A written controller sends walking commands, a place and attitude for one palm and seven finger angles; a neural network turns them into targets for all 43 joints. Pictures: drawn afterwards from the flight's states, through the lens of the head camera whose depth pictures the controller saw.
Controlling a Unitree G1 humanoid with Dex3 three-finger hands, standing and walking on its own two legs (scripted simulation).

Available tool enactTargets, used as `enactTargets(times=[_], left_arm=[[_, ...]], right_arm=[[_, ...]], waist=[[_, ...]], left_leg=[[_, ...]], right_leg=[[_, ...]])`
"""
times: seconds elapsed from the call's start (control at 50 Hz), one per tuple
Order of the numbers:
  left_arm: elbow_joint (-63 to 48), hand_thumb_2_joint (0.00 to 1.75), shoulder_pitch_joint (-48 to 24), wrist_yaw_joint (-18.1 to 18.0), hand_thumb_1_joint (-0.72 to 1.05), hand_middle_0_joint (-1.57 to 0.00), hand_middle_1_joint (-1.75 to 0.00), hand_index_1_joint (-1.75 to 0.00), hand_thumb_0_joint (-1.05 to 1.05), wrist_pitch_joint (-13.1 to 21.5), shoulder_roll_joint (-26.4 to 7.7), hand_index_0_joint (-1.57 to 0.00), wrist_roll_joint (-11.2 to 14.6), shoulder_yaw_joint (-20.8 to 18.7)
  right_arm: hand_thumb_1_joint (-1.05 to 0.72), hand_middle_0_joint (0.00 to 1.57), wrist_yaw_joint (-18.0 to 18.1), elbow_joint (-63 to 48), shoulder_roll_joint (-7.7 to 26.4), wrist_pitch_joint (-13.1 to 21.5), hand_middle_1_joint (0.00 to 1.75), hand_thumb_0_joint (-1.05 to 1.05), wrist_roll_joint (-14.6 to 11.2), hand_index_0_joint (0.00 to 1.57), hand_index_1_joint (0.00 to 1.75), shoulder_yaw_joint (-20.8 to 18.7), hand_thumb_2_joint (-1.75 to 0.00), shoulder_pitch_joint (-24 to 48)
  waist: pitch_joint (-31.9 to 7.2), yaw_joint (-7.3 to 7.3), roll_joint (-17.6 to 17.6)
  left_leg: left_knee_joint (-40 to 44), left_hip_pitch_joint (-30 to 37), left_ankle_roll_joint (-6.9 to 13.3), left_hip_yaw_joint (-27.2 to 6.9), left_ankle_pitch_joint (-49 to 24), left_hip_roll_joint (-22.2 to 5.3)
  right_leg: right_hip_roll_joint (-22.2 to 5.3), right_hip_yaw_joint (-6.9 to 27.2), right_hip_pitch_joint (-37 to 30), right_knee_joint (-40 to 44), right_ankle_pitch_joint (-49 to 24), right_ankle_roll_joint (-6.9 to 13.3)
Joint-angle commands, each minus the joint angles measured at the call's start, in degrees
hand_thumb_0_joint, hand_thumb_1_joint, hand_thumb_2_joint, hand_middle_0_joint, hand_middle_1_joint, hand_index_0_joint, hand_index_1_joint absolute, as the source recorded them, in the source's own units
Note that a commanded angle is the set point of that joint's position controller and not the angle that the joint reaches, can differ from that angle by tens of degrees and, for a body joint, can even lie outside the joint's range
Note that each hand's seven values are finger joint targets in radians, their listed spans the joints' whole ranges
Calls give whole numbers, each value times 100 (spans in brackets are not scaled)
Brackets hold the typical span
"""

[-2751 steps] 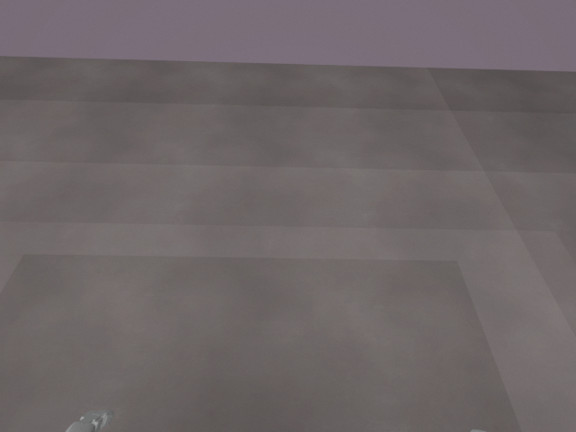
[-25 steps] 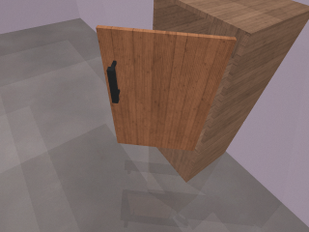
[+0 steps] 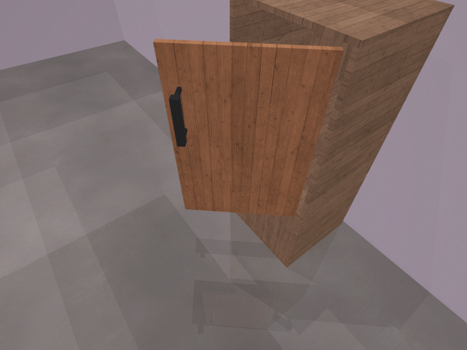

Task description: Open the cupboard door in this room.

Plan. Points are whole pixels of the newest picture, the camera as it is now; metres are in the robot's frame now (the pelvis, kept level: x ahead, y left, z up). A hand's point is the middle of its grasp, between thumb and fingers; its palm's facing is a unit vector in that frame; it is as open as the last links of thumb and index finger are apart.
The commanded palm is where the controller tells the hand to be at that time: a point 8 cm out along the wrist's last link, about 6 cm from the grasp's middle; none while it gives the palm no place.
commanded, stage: come to a stop and stand still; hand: left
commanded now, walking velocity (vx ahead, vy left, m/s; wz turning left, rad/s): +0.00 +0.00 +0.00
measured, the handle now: (180, 117) +0.61 +0.17 +0.07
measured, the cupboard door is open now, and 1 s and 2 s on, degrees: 48 48 48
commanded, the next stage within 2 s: look again from close up in 0.24 s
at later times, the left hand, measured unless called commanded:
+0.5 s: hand out of the picture +0.01 +0.18 -0.17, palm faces +0.01 -0.98 -0.22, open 7.4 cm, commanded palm none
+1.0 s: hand (136, 344) +0.16 +0.19 -0.12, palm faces +0.20 -0.95 -0.23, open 7.4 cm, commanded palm +0.14 +0.24 -0.06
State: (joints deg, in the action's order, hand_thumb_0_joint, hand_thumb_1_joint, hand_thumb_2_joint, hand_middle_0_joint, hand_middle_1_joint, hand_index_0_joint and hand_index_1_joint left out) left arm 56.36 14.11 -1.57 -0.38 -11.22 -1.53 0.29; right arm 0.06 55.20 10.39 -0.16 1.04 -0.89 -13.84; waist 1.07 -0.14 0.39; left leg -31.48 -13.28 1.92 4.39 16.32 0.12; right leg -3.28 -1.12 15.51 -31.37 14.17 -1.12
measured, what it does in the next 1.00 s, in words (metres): shifts its weight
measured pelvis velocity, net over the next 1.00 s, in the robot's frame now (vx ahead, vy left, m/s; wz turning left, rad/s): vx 0.05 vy -0.02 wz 0.03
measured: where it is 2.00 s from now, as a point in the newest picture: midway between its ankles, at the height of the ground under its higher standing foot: outside the picture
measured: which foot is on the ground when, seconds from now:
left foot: down 0.00-1.00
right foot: down 0.00-1.00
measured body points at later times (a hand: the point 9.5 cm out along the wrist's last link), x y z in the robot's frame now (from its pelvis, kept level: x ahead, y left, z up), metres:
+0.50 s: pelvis +0.02 -0.01 +0.01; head +0.04 -0.01 +0.46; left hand +0.01 +0.23 -0.15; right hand +0.02 -0.25 -0.15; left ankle +0.01 +0.10 -0.73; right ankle +0.04 -0.14 -0.73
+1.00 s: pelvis +0.05 -0.02 +0.00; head +0.07 -0.02 +0.45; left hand +0.15 +0.24 -0.10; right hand +0.13 -0.27 -0.13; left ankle +0.01 +0.10 -0.73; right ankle +0.04 -0.14 -0.73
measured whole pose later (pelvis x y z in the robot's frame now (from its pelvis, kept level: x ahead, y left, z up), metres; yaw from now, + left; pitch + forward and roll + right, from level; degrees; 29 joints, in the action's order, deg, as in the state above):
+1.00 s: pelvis +0.05 -0.02 +0.00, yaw +2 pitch +1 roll +1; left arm 33.6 19.1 -1.6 -0.2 -11.5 3.3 -5.5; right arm 2.3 54.6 12.0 7.0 -0.5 -0.7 -14.4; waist 1.0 -0.5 -0.4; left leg -26.7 -10.4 0.0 2.6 17.3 -0.2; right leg -1.7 -1.1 13.5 -29.7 16.9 0.1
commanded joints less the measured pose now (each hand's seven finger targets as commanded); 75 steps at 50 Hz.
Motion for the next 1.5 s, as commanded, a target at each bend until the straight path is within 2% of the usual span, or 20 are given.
enactTargets(times=[0.0, 0.12, 0.28, 0.48, 0.88, 0.9, 0.92, 0.94, 0.96, 0.98, 1.0, 1.04, 1.06, 1.1, 1.14, 1.18, 1.26, 1.36, 1.42, 1.48], left_arm=[[-221, 90, 296, 2, 90, -20, -30, -30, 0, 52, -655, -20, 4, -108], [-158, 90, 304, 28, 90, -20, -30, -30, 0, 121, -696, -20, 24, -118], [113, 90, 354, 32, 90, -20, -30, -30, 0, 189, -743, -20, 39, -109], [377, 90, 245, 6, 90, -20, -30, -30, 0, 249, -816, -20, 68, -116], [262, 90, -246, 7, 90, -20, -30, -30, 0, 237, -1036, -20, 65, -198], [472, 90, 409, -262, 90, -20, -30, -30, 0, 249, -698, -20, 69, -166], [-8052, 89, -3924, -198, 88, -20, -32, -32, 0, 1445, -2558, -20, 936, -1895], [-6037, 88, -302, -191, 85, -20, -33, -33, 0, 1198, -1966, -20, 510, -1666], [-5264, 87, 1059, -157, 83, -21, -34, -34, 0, 615, -429, -21, 930, -846], [-5103, 86, 884, 1, 81, -21, -36, -36, 0, 676, -18, -21, 1027, -803], [-5175, 85, 736, 187, 78, -21, -37, -37, 0, 993, -223, -21, 1149, -1032], [-4392, 83, 1688, 743, 74, -21, -40, -40, 0, 1761, -131, -21, 1335, -1337], [-4004, 82, 2014, 1113, 71, -21, -42, -42, 0, 2142, -179, -21, 1433, -1511], [-4386, 80, 1909, 1873, 67, -22, -45, -45, 0, 3048, -259, -22, 1684, -1577], [-4478, 78, 1447, 2566, 62, -22, -48, -48, 0, 3718, -734, -22, 1851, -1911], [-4660, 76, 878, 3250, 57, -22, -51, -51, 0, 3938, -1205, -22, 2161, -2255], [-5701, 72, -271, 3529, 48, -23, -57, -57, 0, 3420, -1439, -23, 2742, -2364], [-6614, 67, -745, 3108, 36, -24, -64, -64, 0, 2822, -1556, -24, 2394, -2084], [-6500, 64, -343, 2956, 29, -24, -69, -69, 0, 2407, -1526, -24, 2218, -2067], [-6213, 61, -231, 2883, 22, -25, -74, -74, 0, 2101, -1753, -25, 2251, -2348]], right_arm=[[-90, 20, 25, -340, 796, 80, 30, 0, 35, 20, 30, -133, -90, -10], [-90, 20, 29, -146, 782, 105, 30, 0, 27, 20, 30, -103, -90, -202], [-90, 20, 60, 155, 834, 190, 30, 0, -17, 20, 30, -79, -90, -255], [-90, 20, 116, 510, 795, 283, 30, 0, -46, 20, 30, -36, -90, -250], [-90, 20, 155, 556, 985, 280, 30, 0, -17, 20, 30, -58, -90, 170], [-90, 20, 129, 219, 917, 248, 30, 0, -103, 20, 30, -98, -90, 272], [-90, 20, 266, -1622, 1392, 1077, 30, 0, -315, 20, 30, -274, -90, 128], [-90, 20, 518, -1531, 1125, 1589, 30, 0, -141, 20, 30, -232, -90, 434], [-90, 20, 434, -1510, 881, 1730, 30, 0, -231, 20, 30, -218, -90, 609], [-90, 20, 351, -1399, 866, 1752, 30, 0, -288, 20, 30, -327, -90, 290], [-90, 20, 323, -1714, 1056, 1811, 30, 0, -195, 20, 30, -471, -90, 422], [-90, 20, 289, -1954, 1093, 1819, 30, 0, -110, 20, 30, -541, -90, 468], [-90, 20, 231, -2120, 1104, 1842, 30, 0, -139, 20, 30, -549, -90, 528], [-90, 20, 141, -2454, 1088, 1909, 30, 0, -139, 20, 30, -541, -90, 666], [-90, 20, 102, -2708, 1124, 2016, 30, 0, -175, 20, 30, -535, -90, 708], [-90, 20, 123, -2979, 1222, 2059, 30, 0, -247, 20, 30, -518, -90, 651], [-90, 20, 312, -3366, 1231, 1995, 30, 0, -351, 20, 30, -403, -90, 519], [-90, 20, 471, -3221, 1212, 1912, 30, 0, -343, 20, 30, -310, -90, 292], [-90, 20, 479, -3204, 1135, 1850, 30, 0, -365, 20, 30, -275, -90, 312], [-90, 20, 488, -3231, 1127, 1785, 30, 0, -372, 20, 30, -201, -90, 389]], waist=[[572, -39, 80], [371, 60, -117], [323, 21, -156], [-25, -2, -110], [-221, -20, -104], [-406, -74, 37], [-2947, 304, 554], [-2497, -238, 1470], [-1572, -11, 1426], [-836, 160, 576], [-269, 157, -159], [-345, -15, -1195], [-342, -188, -1010], [-1003, -309, -712], [-1451, -267, -531], [-1794, -218, -356], [-2051, -70, -162], [-1945, 154, 323], [-1873, 109, 502], [-1785, 2, 311]], left_leg=[[1534, -890, 104, -980, 1617, -592], [1291, -464, 73, -843, 1131, -485], [1326, -393, 83, -885, 744, -548], [1035, 89, 26, -677, -789, -590], [974, 491, -27, -627, -1768, -656], [-119, 357, -210, -278, -2139, -792], [565, 1328, -112, -493, -3350, -11], [601, 1807, -39, -473, -4300, -287], [443, 1280, -285, -527, -4232, -278], [244, 794, -269, -529, -3764, -333], [-79, 58, -220, -560, -2896, -216], [-571, -1037, -200, -459, -1766, -48], [-847, -1398, -247, -392, -1521, 64], [-1413, -1866, -278, -273, -1139, 152], [-1969, -2432, -267, -272, -702, 200], [-2447, -2853, -225, -274, -399, 214], [-2805, -3138, -106, -306, 188, 112], [-2704, -2750, 11, -516, -127, -54], [-2409, -2606, -5, -552, -118, -29], [-2158, -2628, -43, -624, 2, -22]], right_leg=[[-49, 325, 127, 675, 1068, 247], [-135, 668, 422, 961, 1332, 296], [-201, 677, 176, 941, 800, 321], [-314, 581, -318, 764, -664, 332], [-329, 508, -640, 660, -1705, 335], [-634, 662, -726, 547, -3231, 208], [0, 40, -1217, 81, -3610, 415], [241, -177, -728, -279, -2214, 451], [228, -455, -81, -77, -952, 357], [221, -453, 286, 133, -1085, 261], [249, -508, 497, 52, -1524, 221], [308, -606, 953, -527, -1359, 151], [274, -507, 1093, -874, -1368, 207], [280, -374, 1396, -1519, -1146, 239], [232, -93, 1743, -1943, -755, 245], [149, 383, 1870, -2100, -316, 238], [208, 734, 1960, -1883, 971, 164], [388, 458, 2109, -1917, 455, 221], [383, 258, 2034, -1770, 427, 201], [401, 134, 1893, -1647, 707, 211]])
